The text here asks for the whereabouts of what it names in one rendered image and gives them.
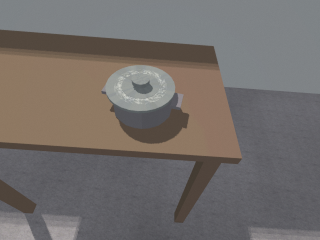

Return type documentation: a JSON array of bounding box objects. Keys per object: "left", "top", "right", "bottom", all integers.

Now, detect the table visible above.
[{"left": 0, "top": 29, "right": 242, "bottom": 223}]

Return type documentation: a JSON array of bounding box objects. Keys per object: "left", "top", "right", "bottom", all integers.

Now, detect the lid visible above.
[{"left": 105, "top": 65, "right": 176, "bottom": 114}]

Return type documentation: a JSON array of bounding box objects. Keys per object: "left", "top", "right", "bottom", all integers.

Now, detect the pot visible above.
[{"left": 101, "top": 84, "right": 184, "bottom": 129}]

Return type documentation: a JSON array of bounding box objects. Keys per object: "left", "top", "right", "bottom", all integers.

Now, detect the knob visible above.
[{"left": 131, "top": 73, "right": 150, "bottom": 89}]

